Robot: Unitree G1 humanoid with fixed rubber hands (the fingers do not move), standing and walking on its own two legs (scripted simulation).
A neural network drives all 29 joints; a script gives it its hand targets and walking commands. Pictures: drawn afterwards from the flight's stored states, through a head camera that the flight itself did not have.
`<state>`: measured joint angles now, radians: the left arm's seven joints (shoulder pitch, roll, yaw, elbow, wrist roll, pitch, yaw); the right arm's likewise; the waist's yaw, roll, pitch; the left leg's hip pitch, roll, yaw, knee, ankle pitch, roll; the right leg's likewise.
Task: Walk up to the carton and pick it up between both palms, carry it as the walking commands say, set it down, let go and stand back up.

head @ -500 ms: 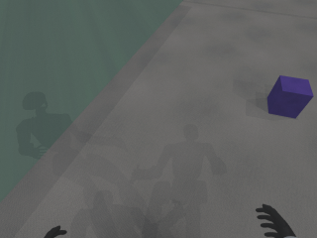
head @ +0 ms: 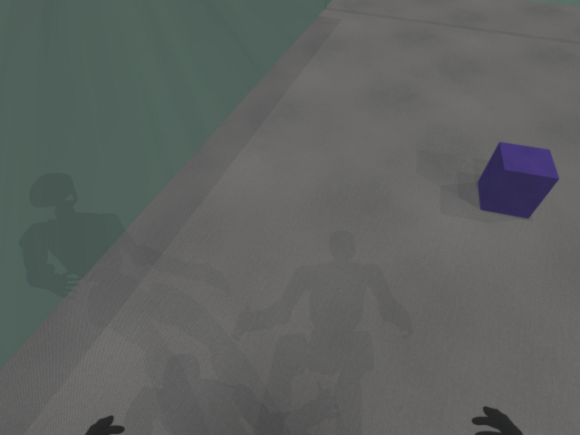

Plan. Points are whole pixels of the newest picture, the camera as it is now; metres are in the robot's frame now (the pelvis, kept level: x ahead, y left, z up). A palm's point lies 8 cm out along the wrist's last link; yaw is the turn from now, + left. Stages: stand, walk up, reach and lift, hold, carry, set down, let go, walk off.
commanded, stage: stand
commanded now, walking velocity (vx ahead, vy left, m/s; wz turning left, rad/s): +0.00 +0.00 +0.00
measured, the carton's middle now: (514, 180) +1.22 -1.06 -0.63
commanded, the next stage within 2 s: walk up in 1.76 s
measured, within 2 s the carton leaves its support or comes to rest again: neither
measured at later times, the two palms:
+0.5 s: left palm out of the picture +0.11 +0.30 -0.09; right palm out of the picture +0.11 -0.30 -0.09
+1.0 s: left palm out of the picture +0.09 +0.32 -0.09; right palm out of the picture +0.12 -0.29 -0.09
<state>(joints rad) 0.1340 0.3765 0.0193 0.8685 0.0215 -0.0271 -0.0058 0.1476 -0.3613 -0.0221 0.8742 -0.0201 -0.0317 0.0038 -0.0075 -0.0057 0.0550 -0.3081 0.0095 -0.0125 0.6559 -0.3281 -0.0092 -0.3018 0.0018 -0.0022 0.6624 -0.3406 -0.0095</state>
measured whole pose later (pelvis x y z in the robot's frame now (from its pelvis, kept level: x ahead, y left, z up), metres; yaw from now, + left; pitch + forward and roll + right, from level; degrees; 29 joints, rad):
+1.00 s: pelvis +0.01 +0.01 +0.02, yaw +1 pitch -2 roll +0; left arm 0.09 0.38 0.01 1.08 0.01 -0.01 0.00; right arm 0.08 -0.36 -0.01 1.07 -0.01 -0.02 0.00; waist 0.01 0.00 0.07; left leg -0.14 -0.01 -0.02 0.37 -0.20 0.00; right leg -0.11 -0.02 -0.02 0.36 -0.20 0.01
